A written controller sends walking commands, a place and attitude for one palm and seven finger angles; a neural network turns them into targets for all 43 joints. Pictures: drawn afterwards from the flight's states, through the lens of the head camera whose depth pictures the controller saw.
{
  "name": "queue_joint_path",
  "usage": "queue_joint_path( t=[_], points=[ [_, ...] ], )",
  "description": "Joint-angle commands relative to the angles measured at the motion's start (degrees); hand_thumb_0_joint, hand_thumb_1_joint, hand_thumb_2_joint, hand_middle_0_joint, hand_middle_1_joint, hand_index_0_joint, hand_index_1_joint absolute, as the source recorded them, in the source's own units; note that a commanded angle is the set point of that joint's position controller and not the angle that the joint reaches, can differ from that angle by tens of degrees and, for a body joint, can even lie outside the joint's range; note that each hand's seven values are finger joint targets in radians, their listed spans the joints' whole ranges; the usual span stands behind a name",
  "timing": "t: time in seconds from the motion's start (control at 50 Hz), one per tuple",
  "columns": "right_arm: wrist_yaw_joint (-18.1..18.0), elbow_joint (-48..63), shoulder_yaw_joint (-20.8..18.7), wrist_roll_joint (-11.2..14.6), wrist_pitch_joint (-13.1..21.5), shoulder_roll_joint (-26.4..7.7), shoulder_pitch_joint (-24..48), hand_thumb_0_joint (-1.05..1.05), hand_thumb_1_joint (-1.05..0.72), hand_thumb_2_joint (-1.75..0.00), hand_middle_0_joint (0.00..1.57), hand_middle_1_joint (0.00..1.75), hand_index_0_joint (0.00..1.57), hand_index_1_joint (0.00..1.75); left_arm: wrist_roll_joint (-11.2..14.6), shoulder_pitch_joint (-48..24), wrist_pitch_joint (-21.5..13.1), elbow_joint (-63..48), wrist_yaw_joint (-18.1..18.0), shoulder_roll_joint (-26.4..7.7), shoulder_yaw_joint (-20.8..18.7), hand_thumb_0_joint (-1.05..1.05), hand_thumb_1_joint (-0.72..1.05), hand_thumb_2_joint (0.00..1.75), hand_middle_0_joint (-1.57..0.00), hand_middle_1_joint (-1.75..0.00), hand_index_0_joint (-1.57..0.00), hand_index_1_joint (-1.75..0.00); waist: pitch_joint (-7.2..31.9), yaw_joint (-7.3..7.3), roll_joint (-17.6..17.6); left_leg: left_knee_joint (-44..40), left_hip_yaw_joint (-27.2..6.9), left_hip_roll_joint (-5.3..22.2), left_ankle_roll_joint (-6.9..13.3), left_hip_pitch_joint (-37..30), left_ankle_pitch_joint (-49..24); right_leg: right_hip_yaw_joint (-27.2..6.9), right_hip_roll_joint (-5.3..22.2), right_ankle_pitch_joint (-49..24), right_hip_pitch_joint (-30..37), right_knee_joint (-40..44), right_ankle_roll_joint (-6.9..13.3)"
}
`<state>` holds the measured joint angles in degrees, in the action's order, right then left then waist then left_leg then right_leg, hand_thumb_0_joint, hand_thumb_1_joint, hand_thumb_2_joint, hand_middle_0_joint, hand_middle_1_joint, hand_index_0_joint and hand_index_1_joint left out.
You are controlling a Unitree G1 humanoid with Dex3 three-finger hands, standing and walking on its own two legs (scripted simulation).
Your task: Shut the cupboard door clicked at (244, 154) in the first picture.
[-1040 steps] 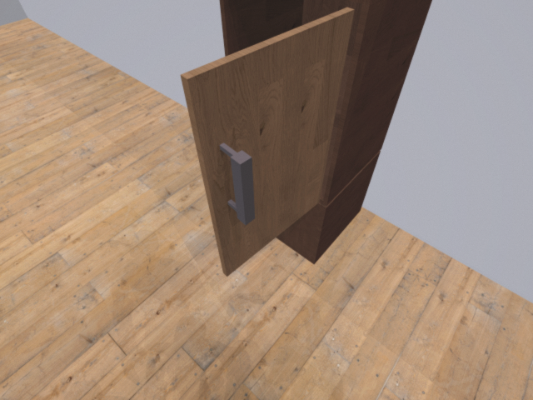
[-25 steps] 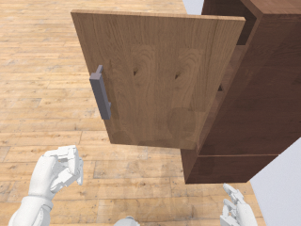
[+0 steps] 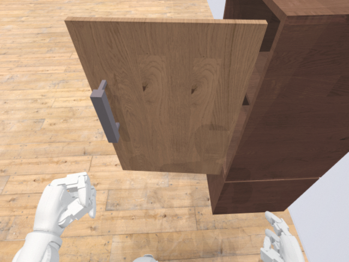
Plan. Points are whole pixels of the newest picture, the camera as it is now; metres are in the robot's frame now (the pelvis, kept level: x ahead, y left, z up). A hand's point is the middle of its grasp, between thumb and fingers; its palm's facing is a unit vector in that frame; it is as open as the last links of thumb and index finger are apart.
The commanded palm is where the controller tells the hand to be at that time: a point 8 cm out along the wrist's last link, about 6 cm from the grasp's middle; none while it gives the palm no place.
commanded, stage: bring the fist close to the handle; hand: left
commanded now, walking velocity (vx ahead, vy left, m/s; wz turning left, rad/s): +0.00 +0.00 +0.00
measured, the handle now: (109, 112) +0.47 +0.21 +0.07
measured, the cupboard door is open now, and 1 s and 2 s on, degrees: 84 84 81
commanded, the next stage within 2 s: push the door shut along its arc in 1.36 s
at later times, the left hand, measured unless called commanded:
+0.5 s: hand (99, 171) +0.29 +0.18 +0.08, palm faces +0.00 -1.00 -0.05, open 3.1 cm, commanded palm +0.27 +0.23 +0.08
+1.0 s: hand (111, 143) +0.36 +0.17 +0.08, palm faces +0.00 -1.00 -0.04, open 3.1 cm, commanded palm +0.34 +0.22 +0.08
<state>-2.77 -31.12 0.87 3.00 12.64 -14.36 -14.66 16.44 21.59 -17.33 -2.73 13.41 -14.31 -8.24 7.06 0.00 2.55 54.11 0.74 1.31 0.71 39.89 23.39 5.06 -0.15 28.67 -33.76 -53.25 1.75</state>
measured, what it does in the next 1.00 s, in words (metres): stands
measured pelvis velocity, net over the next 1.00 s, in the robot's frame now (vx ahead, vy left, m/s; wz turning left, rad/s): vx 0.00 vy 0.01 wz -0.02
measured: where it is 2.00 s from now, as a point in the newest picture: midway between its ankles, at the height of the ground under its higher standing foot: outside the picture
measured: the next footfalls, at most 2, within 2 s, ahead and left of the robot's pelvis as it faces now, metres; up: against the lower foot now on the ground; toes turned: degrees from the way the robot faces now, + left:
none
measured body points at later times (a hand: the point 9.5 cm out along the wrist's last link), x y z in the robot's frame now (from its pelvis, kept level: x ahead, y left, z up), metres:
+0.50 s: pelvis +0.01 +0.00 +0.01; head +0.04 -0.01 +0.45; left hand +0.29 +0.24 +0.08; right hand +0.16 -0.25 -0.08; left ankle +0.04 +0.11 -0.69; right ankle -0.02 -0.10 -0.69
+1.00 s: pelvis +0.00 +0.01 +0.01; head +0.05 +0.00 +0.45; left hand +0.36 +0.23 +0.08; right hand +0.13 -0.25 -0.09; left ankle +0.04 +0.11 -0.69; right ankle -0.02 -0.10 -0.69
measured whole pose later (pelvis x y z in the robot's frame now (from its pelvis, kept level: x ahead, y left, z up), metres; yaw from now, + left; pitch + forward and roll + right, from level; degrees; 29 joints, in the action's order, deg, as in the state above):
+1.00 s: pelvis +0.00 +0.01 +0.01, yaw -1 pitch +10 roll -1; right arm -1.3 -35.4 0.8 2.6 6.2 -14.6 -15.1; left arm 12.0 -12.5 -16.9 26.6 7.9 -14.6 -9.8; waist 5.8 2.2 1.5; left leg 51.0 2.7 1.1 1.4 39.2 22.3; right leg 3.0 0.1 27.2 -34.2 -50.9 1.0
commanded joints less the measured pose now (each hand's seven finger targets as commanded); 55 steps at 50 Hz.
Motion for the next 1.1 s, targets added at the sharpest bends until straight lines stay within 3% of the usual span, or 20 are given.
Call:
queue_joint_path(
  t=[0.0, 0.14, 0.26, 0.28, 0.32, 0.4, 0.46, 0.5, 0.54, 0.58, 0.64, 0.68, 0.72, 0.78, 0.82, 0.92, 0.98, 1.0, 1.04, 1.08],
  points=[
    [-0.93, 8.35, -2.51, 0.02, 3.15, -6.75, 3.50, 0.00, -0.90, -0.90, 0.20, 0.30, 0.20, 0.30, 1.05, -7.89, -4.02, -10.67, -0.40, -7.99, -5.65, 0.00, 0.90, 0.90, -1.30, -1.50, -1.30, -1.50, 7.63, 1.01, -2.47, -6.15, -1.78, -1.23, 1.34, -7.57, -9.51, -4.98, 0.36, -14.19, 1.30, 10.37, -1.72],
    [-1.34, 6.99, -2.52, 0.27, 3.26, -7.48, 3.33, 0.00, -0.90, -0.90, 0.20, 0.30, 0.20, 0.30, 0.94, -17.82, -3.27, -5.90, 0.59, -8.51, -5.15, 0.00, 0.90, 0.90, -1.30, -1.50, -1.30, -1.50, 8.72, 1.98, -1.71, -6.18, -1.84, -1.10, 1.34, -8.50, -8.77, -5.19, 0.50, -12.97, 0.39, 10.72, -1.78],
    [-1.06, 7.11, -2.56, 0.12, 2.85, -7.36, 3.22, 0.00, -0.90, -0.90, 0.20, 0.30, 0.20, 0.30, 0.55, -19.95, -1.99, -3.90, -0.54, -8.32, -5.57, 0.00, 0.90, 0.90, -1.30, -1.50, -1.30, -1.50, 12.44, 0.65, -0.72, -7.51, -1.69, -1.07, 1.22, -11.68, -12.76, -3.85, 0.48, -17.92, 2.85, 9.85, -1.47],
    [-1.00, 6.62, -2.57, -0.01, 2.40, -7.66, 3.07, 0.00, -0.90, -0.90, 0.20, 0.30, 0.20, 0.30, 0.20, -18.53, -1.69, -1.57, -1.22, -10.63, -7.99, 0.00, 0.90, 0.90, -1.30, -1.50, -1.30, -1.50, 11.46, 0.23, -2.37, -7.39, -1.76, -0.96, 1.23, -10.75, -13.12, -4.29, 0.47, -18.73, 3.48, 10.18, -1.60],
    [-0.56, 7.21, -2.61, 0.10, 2.10, -7.15, 3.43, 0.00, -0.90, -0.90, 0.20, 0.30, 0.20, 0.30, 0.06, -19.46, -1.98, -2.69, -1.51, -8.17, -5.98, 0.00, 0.90, 0.90, -1.30, -1.50, -1.30, -1.50, 12.25, 0.14, -1.12, -7.94, -1.30, -1.01, 1.05, -11.85, -14.75, -3.67, 0.48, -20.82, 3.96, 9.53, -1.48],
    [-0.38, 6.67, -2.64, -0.08, 0.99, -7.39, 3.07, 0.00, -0.90, -0.90, 0.20, 0.30, 0.20, 0.30, -0.71, -22.00, -1.92, 0.92, -2.49, -8.12, -5.87, 0.00, 0.90, 0.90, -1.30, -1.50, -1.30, -1.50, 9.31, 0.92, -3.29, -8.36, -1.15, -0.95, 1.03, -10.44, -13.08, -3.56, 0.33, -19.27, 2.80, 10.11, -1.61],
    [-0.28, 6.42, -2.88, -0.07, 1.04, -7.39, 3.15, 0.00, -0.90, -0.90, 0.20, 0.30, 0.20, 0.30, -1.01, -26.75, -2.87, -0.76, -2.83, -7.46, -4.65, 0.00, 0.90, 0.90, -1.30, -1.50, -1.30, -1.50, 11.57, 1.00, 0.30, -8.31, -1.38, -0.81, 0.93, -13.04, -13.75, -3.28, 0.18, -18.93, 2.07, 9.51, -1.12],
    [-0.24, 5.89, -2.87, -0.24, 0.61, -7.60, 2.91, 0.00, -0.90, -0.90, 0.20, 0.30, 0.20, 0.30, -1.25, -27.25, -2.97, 1.08, -3.16, -7.57, -4.63, 0.00, 0.90, 0.90, -1.30, -1.50, -1.30, -1.50, 11.60, 1.58, -2.28, -8.25, -1.46, -0.70, 1.09, -12.66, -14.39, -3.31, 0.15, -19.98, 2.57, 9.65, -1.34],
    [-0.29, 5.21, -2.83, -0.09, 0.32, -7.70, 2.97, 0.00, -0.90, -0.90, 0.20, 0.30, 0.20, 0.30, -1.60, -32.21, -3.32, 2.05, -3.04, -7.55, -3.77, 0.00, 0.90, 0.90, -1.30, -1.50, -1.30, -1.50, 11.41, 2.20, -0.88, -8.22, -1.68, -0.64, 0.94, -12.97, -13.41, -3.23, 0.10, -18.45, 1.12, 9.40, -1.22],
    [-0.51, 4.24, -2.92, -0.30, -0.26, -8.25, 2.53, 0.00, -0.90, -0.90, 0.20, 0.30, 0.20, 0.30, -2.03, -34.45, -3.20, 5.17, -3.57, -10.79, -6.59, 0.00, 0.90, 0.90, -1.30, -1.50, -1.30, -1.50, 11.13, 2.22, -2.00, -8.16, -1.81, -0.42, 1.03, -12.32, -12.27, -3.58, 0.07, -17.03, 0.93, 9.83, -1.29],
    [-0.41, 4.20, -2.88, -0.09, -0.68, -7.85, 2.73, 0.00, -0.90, -0.90, 0.20, 0.30, 0.20, 0.30, -1.98, -38.82, -3.21, 6.48, -3.47, -8.49, -4.37, 0.00, 0.90, 0.90, -1.30, -1.50, -1.30, -1.50, 12.93, 2.12, 0.78, -8.66, -1.87, -0.44, 0.77, -14.35, -13.39, -3.26, 0.05, -17.57, 0.93, 9.41, -0.91],
    [-0.43, 3.66, -2.89, -0.23, -1.15, -8.29, 2.14, 0.00, -0.90, -0.90, 0.20, 0.30, 0.20, 0.30, -2.39, -40.61, -3.00, 8.87, -3.97, -10.11, -5.48, 0.00, 0.90, 0.90, -1.30, -1.50, -1.30, -1.50, 13.33, 2.20, -1.21, -8.65, -2.21, -0.27, 0.89, -14.19, -13.41, -3.31, 0.01, -17.39, 1.32, 9.64, -0.96],
    [-0.17, 3.82, -2.83, -0.08, -1.43, -7.86, 2.17, 0.00, -0.90, -0.90, 0.20, 0.30, 0.20, 0.30, -2.37, -42.92, -2.82, 9.81, -4.02, -7.08, -2.90, 0.00, 0.90, 0.90, -1.30, -1.50, -1.30, -1.50, 14.20, 2.61, -0.50, -8.66, -1.87, -0.37, 0.83, -15.31, -14.39, -3.28, 0.03, -18.75, 1.23, 9.62, -1.02],
    [0.02, 3.17, -3.05, -0.30, -2.34, -8.56, 1.21, 0.00, -0.90, -0.90, 0.20, 0.30, 0.20, 0.30, -2.94, -42.55, -2.49, 14.20, -4.78, -10.94, -6.61, 0.00, 0.90, 0.90, -1.30, -1.50, -1.30, -1.50, 14.12, 1.62, -2.40, -8.74, -2.09, -0.25, 0.77, -14.40, -15.43, -3.33, -0.07, -19.84, 2.48, 9.60, -0.86],
    [0.40, 3.55, -2.98, -0.10, -2.87, -8.11, 1.32, 0.00, -0.90, -0.90, 0.20, 0.30, 0.20, 0.30, -3.06, -45.48, -2.60, 14.24, -4.76, -8.28, -4.28, 0.00, 0.90, 0.90, -1.30, -1.50, -1.30, -1.50, 14.30, 2.29, -1.85, -8.86, -1.74, -0.29, 0.69, -15.14, -16.28, -3.17, 0.01, -20.91, 2.00, 9.47, -0.95],
    [0.64, 2.83, -3.05, -0.24, -4.05, -8.38, 0.60, 0.00, -0.90, -0.90, 0.20, 0.30, 0.20, 0.30, -3.85, -51.50, -3.44, 17.64, -5.89, -9.53, -4.84, 0.00, 0.90, 0.90, -1.30, -1.50, -1.30, -1.50, 13.66, 3.01, -2.58, -8.78, -1.76, -0.17, 0.68, -14.49, -15.35, -3.48, -0.10, -20.23, 1.24, 9.61, -0.96],
    [0.82, 2.96, -3.49, -0.50, -4.68, -8.71, -0.09, 0.00, -0.90, -0.90, 0.20, 0.30, 0.20, 0.30, -4.08, -47.92, -4.11, 19.05, -6.12, -12.42, -8.17, 0.00, 0.90, 0.90, -1.30, -1.50, -1.30, -1.50, 15.96, 1.38, -2.25, -8.55, -1.38, -0.27, 0.73, -14.64, -16.93, -3.84, -0.14, -21.86, 3.55, 9.51, -0.83],
    [1.07, 3.37, -3.31, -0.42, -4.77, -8.18, 0.32, 0.00, -0.90, -0.90, 0.20, 0.30, 0.20, 0.30, -3.86, -48.40, -4.36, 17.87, -5.81, -9.87, -5.80, 0.00, 0.90, 0.90, -1.30, -1.50, -1.30, -1.50, 16.45, 1.68, -0.65, -8.74, -1.07, -0.53, 0.77, -15.11, -17.68, -3.90, 0.02, -23.19, 4.02, 9.36, -0.82],
    [1.14, 3.26, -3.48, -0.25, -5.11, -8.25, 0.08, 0.00, -0.90, -0.90, 0.20, 0.30, 0.20, 0.30, -3.55, -48.01, -4.52, 18.64, -5.44, -9.99, -6.19, 0.00, 0.90, 0.90, -1.30, -1.50, -1.30, -1.50, 15.75, 2.09, -2.20, -8.64, -0.82, -0.37, 0.78, -14.86, -17.60, -3.94, -0.16, -23.63, 3.70, 9.69, -1.04],
    [1.07, 3.16, -3.59, -0.30, -5.55, -8.66, -0.05, 0.00, -0.90, -0.90, 0.20, 0.30, 0.20, 0.30, -3.64, -46.28, -4.78, 19.45, -5.31, -12.88, -8.64, 0.00, 0.90, 0.90, -1.30, -1.50, -1.30, -1.50, 14.83, 1.55, -2.69, -8.86, -0.77, -0.40, 0.86, -13.43, -16.33, -4.16, -0.17, -22.50, 4.40, 10.06, -1.02]
  ],
)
